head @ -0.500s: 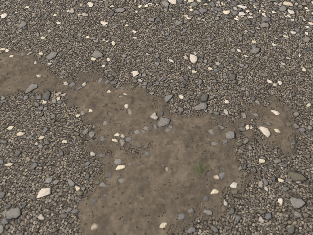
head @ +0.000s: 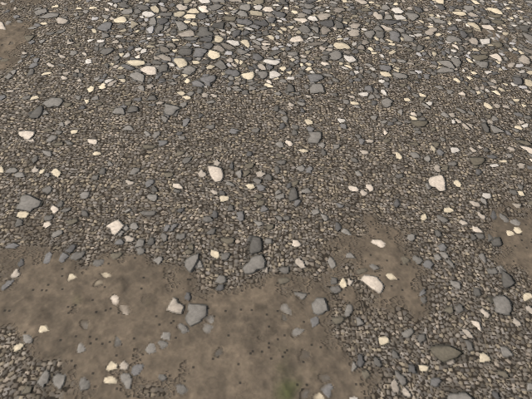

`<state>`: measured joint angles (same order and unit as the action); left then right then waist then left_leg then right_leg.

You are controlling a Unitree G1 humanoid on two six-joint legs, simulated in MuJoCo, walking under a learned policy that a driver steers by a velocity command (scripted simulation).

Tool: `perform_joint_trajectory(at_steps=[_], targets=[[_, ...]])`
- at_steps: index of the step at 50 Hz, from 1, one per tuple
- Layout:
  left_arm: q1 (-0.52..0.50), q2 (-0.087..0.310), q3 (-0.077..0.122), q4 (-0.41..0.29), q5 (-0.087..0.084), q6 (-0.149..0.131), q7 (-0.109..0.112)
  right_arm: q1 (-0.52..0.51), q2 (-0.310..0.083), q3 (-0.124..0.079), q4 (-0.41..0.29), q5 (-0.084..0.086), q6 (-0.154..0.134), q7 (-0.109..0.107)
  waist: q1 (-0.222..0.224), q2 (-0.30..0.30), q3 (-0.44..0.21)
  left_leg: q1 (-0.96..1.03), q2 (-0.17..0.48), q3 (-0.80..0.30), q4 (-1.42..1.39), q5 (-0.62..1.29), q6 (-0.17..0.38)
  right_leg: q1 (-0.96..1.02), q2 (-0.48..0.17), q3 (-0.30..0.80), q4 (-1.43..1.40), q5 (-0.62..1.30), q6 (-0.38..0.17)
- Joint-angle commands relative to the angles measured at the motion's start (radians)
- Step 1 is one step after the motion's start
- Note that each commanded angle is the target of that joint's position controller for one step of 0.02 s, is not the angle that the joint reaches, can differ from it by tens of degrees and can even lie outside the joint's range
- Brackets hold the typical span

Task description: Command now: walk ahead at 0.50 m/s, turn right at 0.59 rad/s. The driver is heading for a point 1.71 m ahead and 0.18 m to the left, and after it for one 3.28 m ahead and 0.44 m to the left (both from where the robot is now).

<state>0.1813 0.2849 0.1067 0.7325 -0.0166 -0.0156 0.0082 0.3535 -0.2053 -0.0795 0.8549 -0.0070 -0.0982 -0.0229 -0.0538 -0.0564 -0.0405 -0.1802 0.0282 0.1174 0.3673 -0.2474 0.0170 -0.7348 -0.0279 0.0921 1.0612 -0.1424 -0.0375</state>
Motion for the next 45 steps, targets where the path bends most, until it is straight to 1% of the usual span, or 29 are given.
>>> perform_joint_trajectory(at_steps=[1, 4, 8, 10, 11, 12, 13, 14, 15, 16, 17, 18, 19, 20, 22, 25, 28, 30, 34, 35, 37, 38, 39, 40, 41, 42, 43, 44, 45], targets=[[-0.084, -0.009, -0.007, -0.092, 0.0, -0.01, -0.013, -0.053, -0.148, -0.036, -0.053, 0.005, -0.013, -0.013, 0.021, 0.146, 0.015, 0.125, 0.239, -0.114, -0.16, 0.343, 0.103, -0.083, -0.026, 0.007, -0.142, 0.128, 0.007], [-0.171, -0.029, -0.015, -0.12, -0.001, -0.014, -0.038, -0.025, -0.163, -0.041, -0.034, 0.01, -0.006, -0.013, -0.008, 0.146, 0.053, 0.13, 0.24, -0.042, -0.159, 0.321, 0.099, -0.028, -0.027, -0.054, -0.273, 0.191, 0.002], [-0.26, -0.042, -0.023, -0.157, -0.007, -0.025, -0.065, 0.041, -0.186, -0.048, 0.007, 0.026, 0.009, -0.003, -0.031, 0.144, 0.114, 0.195, 0.271, -0.022, -0.128, 0.4, 0.116, 0.015, 0.001, -0.12, -0.392, 0.061, -0.038], [-0.248, -0.015, -0.011, -0.165, -0.003, -0.031, -0.068, 0.031, -0.223, -0.055, 0.018, 0.037, 0.014, 0.0, 0.005, 0.174, 0.095, 0.216, 0.276, 0.002, -0.043, 0.688, 0.11, 0.126, 0.049, -0.173, -0.441, -0.048, -0.077], [-0.192, 0.002, 0.0, -0.155, 0.002, -0.032, -0.065, 0.033, -0.24, -0.057, 0.032, 0.046, 0.018, -0.001, 0.049, 0.196, 0.06, 0.221, 0.269, 0.008, 0.043, 0.867, 0.106, 0.241, 0.085, -0.196, -0.486, -0.068, -0.1], [-0.041, 0.038, 0.022, -0.109, 0.003, -0.035, -0.061, 0.025, -0.237, -0.05, 0.045, 0.051, 0.021, -0.001, 0.138, 0.189, -0.012, 0.181, 0.242, 0.032, 0.204, 0.953, 0.092, 0.462, 0.115, -0.211, -0.582, 0.026, -0.133], [0.133, 0.104, 0.049, -0.06, 0.009, -0.034, -0.045, 0.008, -0.223, -0.04, 0.042, 0.049, 0.017, -0.001, 0.217, 0.173, -0.112, -0.042, 0.208, 0.033, 0.436, 0.789, 0.061, 0.796, 0.036, -0.101, -0.548, 0.116, -0.173], [0.236, 0.225, 0.064, -0.032, 0.024, -0.042, -0.028, 0.076, -0.09, 0.009, -0.001, 0.023, -0.001, 0.015, 0.172, -0.081, -0.271, -0.47, 0.045, -0.005, 0.867, -0.075, 0.005, 1.195, -0.306, 0.397, -0.563, 0.09, -0.331], [0.304, 0.175, 0.043, -0.027, 0.028, -0.043, -0.02, 0.065, -0.139, 0.003, 0.016, 0.058, -0.038, 0.029, 0.203, -0.116, -0.415, -0.554, -0.033, -0.24, 1.039, -0.356, 0.015, 1.205, -0.408, 0.66, -0.706, 0.057, -0.39], [0.231, 0.114, 0.024, -0.017, 0.028, -0.047, -0.021, -0.033, -0.198, -0.022, -0.013, 0.086, -0.045, 0.031, 0.2, -0.077, -0.264, -0.636, 0.017, -0.258, 1.055, -0.279, 0.024, 1.101, -0.352, 0.443, -0.708, 0.137, -0.326], [0.141, 0.067, 0.01, -0.018, 0.014, -0.053, -0.024, -0.085, -0.192, -0.017, -0.027, 0.072, -0.041, 0.025, 0.16, -0.037, -0.166, -0.616, 0.071, -0.23, 0.977, -0.185, 0.026, 0.953, -0.299, 0.281, -0.72, 0.19, -0.27], [0.072, 0.031, 0.0, -0.013, 0.013, -0.06, -0.029, -0.113, -0.173, -0.02, -0.024, 0.046, -0.032, 0.015, 0.12, 0.005, -0.101, -0.581, 0.1, -0.214, 0.914, -0.124, 0.018, 0.825, -0.254, 0.195, -0.752, 0.218, -0.234], [0.036, 0.0, -0.008, -0.01, 0.018, -0.071, -0.032, -0.091, -0.169, -0.026, -0.016, 0.038, -0.016, 0.011, 0.082, -0.015, -0.064, -0.525, 0.123, -0.222, 0.878, -0.075, 0.016, 0.731, -0.226, 0.132, -0.788, 0.24, -0.213], [0.022, -0.009, -0.009, 0.0, 0.023, -0.08, -0.034, -0.057, -0.146, -0.024, -0.004, 0.042, 0.002, 0.011, 0.055, -0.018, -0.05, -0.48, 0.128, -0.226, 0.866, -0.043, 0.016, 0.671, -0.216, 0.096, -0.826, 0.232, -0.205], [0.024, 0.01, -0.002, 0.027, 0.022, -0.097, -0.032, -0.044, -0.102, -0.017, -0.005, 0.046, 0.027, 0.009, 0.031, -0.001, -0.012, -0.484, 0.132, -0.229, 0.824, -0.007, 0.007, 0.606, -0.224, 0.03, -0.877, 0.274, -0.201], [0.053, 0.029, 0.003, 0.065, 0.03, -0.102, -0.014, -0.117, -0.092, -0.013, -0.03, 0.038, 0.04, 0.008, 0.04, 0.007, 0.044, -0.563, 0.12, -0.246, 0.709, 0.125, -0.005, 0.598, -0.216, -0.071, -0.911, 0.313, -0.179], [0.049, 0.046, 0.002, 0.08, 0.026, -0.1, -0.005, -0.196, -0.087, -0.005, -0.056, 0.031, 0.036, 0.028, 0.057, 0.001, 0.071, -0.533, 0.099, -0.206, 0.506, 0.307, 0.003, 0.595, -0.185, -0.174, -0.927, 0.278, -0.141], [0.079, 0.064, 0.004, 0.095, 0.021, -0.098, 0.002, -0.274, -0.076, 0.005, -0.083, 0.028, 0.035, 0.043, 0.087, 0.008, 0.097, -0.514, 0.088, -0.158, 0.405, 0.363, 0.01, 0.614, -0.194, -0.21, -0.938, 0.25, -0.131], [0.138, 0.101, 0.014, 0.128, 0.006, -0.075, 0.01, -0.378, -0.086, 0.012, -0.146, 0.029, 0.041, 0.069, 0.116, 0.015, 0.132, -0.565, 0.073, -0.113, 0.299, 0.268, 0.044, 0.783, -0.251, -0.245, -0.882, 0.312, -0.107], [0.135, 0.112, 0.017, 0.129, 0.002, -0.068, 0.012, -0.385, -0.094, 0.01, -0.16, 0.029, 0.042, 0.076, 0.108, 0.007, 0.128, -0.55, 0.059, -0.093, 0.283, 0.216, 0.058, 0.812, -0.261, -0.258, -0.847, 0.388, -0.095], [0.114, 0.148, 0.025, 0.123, -0.003, -0.054, 0.02, -0.337, -0.129, -0.006, -0.171, 0.029, 0.046, 0.084, 0.066, -0.033, 0.072, -0.429, -0.006, -0.026, 0.282, 0.102, 0.095, 0.843, -0.261, -0.286, -0.717, 0.71, -0.071], [0.101, 0.163, 0.028, 0.119, -0.003, -0.044, 0.023, -0.246, -0.159, -0.023, -0.156, 0.031, 0.048, 0.084, 0.011, -0.044, 0.018, -0.304, -0.05, 0.002, 0.274, 0.062, 0.119, 0.835, -0.248, -0.301, -0.579, 0.842, -0.056], [0.085, 0.163, 0.024, 0.113, -0.005, -0.038, 0.027, -0.083, -0.212, -0.053, -0.115, 0.033, 0.05, 0.076, -0.076, -0.023, -0.063, -0.073, -0.097, 0.005, 0.213, 0.109, 0.154, 0.757, -0.206, -0.323, -0.364, 0.835, -0.025], [0.103, 0.128, 0.009, 0.088, 0.015, -0.044, 0.031, 0.066, -0.313, -0.087, -0.088, 0.03, 0.056, 0.054, -0.118, 0.12, -0.163, 0.24, 0.046, -0.247, 0.196, 0.17, 0.218, 0.494, -0.151, -0.331, -0.028, 0.481, 0.025], [0.195, -0.021, -0.037, 0.042, 0.036, -0.075, 0.011, 0.031, -0.38, -0.087, -0.099, 0.033, 0.043, 0.057, 0.012, 0.328, -0.269, 0.529, 0.269, -0.837, 0.047, -0.025, 0.405, 0.081, 0.073, -0.168, 0.291, -0.434, 0.077], [0.081, 0.067, -0.025, 0.027, -0.005, -0.115, -0.005, 0.075, -0.302, -0.065, -0.116, 0.025, 0.037, 0.06, -0.067, 0.218, -0.333, 0.576, 0.289, -0.933, -0.061, -0.082, 0.389, -0.025, 0.056, 0.015, 0.368, -0.435, 0.05], [0.008, 0.091, -0.018, 0.004, -0.032, -0.132, -0.011, 0.031, -0.252, -0.052, -0.115, 0.021, 0.029, 0.057, -0.064, 0.179, -0.203, 0.487, 0.266, -0.793, -0.065, -0.019, 0.343, -0.098, 0.012, 0.008, 0.345, -0.346, 0.026], [-0.012, 0.085, -0.021, 0.006, -0.017, -0.14, -0.004, -0.04, -0.223, -0.043, -0.132, 0.028, 0.024, 0.054, -0.022, 0.081, -0.119, 0.33, 0.224, -0.67, -0.062, 0.083, 0.31, -0.062, -0.036, 0.004, 0.261, -0.258, 0.014], [-0.019, 0.093, -0.013, 0.011, 0.009, -0.136, 0.006, -0.108, -0.195, -0.035, -0.148, 0.023, 0.023, 0.052, 0.019, 0.054, -0.066, 0.183, 0.189, -0.58, -0.072, 0.187, 0.289, 0.01, -0.066, -0.003, 0.178, -0.211, 0.019]])
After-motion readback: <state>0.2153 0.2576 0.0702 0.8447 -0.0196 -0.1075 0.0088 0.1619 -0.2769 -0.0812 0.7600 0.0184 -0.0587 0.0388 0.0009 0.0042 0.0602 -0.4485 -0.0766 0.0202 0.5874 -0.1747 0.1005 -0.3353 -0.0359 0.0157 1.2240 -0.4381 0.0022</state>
